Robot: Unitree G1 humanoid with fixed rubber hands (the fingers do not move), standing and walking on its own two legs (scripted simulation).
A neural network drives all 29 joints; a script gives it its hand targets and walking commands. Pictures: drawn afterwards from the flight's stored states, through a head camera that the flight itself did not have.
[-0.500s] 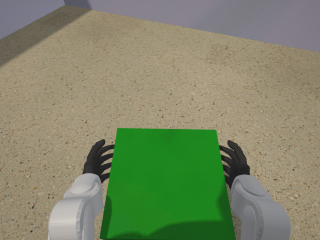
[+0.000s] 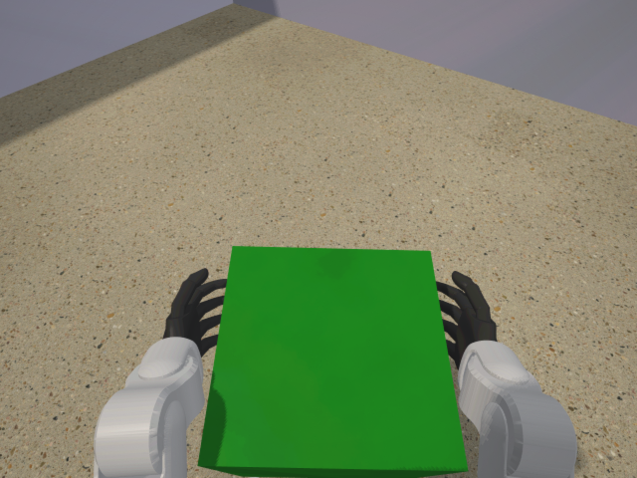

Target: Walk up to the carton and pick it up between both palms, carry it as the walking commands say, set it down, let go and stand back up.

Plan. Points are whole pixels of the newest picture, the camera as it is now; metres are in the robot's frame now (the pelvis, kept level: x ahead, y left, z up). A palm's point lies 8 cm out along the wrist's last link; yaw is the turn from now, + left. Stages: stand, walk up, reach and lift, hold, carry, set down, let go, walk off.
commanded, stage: carry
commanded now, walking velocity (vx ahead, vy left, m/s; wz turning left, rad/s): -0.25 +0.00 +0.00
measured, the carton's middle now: (326, 375) +0.24 +0.00 +0.02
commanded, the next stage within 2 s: none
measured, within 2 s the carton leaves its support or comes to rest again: neither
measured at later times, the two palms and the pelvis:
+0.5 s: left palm out of the picture +0.09 +0.14 +0.10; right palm out of the picture +0.10 -0.16 +0.10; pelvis -0.15 -0.02 +0.01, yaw +2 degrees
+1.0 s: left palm out of the picture -0.12 +0.13 +0.09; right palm out of the picture -0.09 -0.17 +0.10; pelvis -0.34 -0.04 +0.00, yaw +3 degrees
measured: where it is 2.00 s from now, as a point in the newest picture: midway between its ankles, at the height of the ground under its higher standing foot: outside the picture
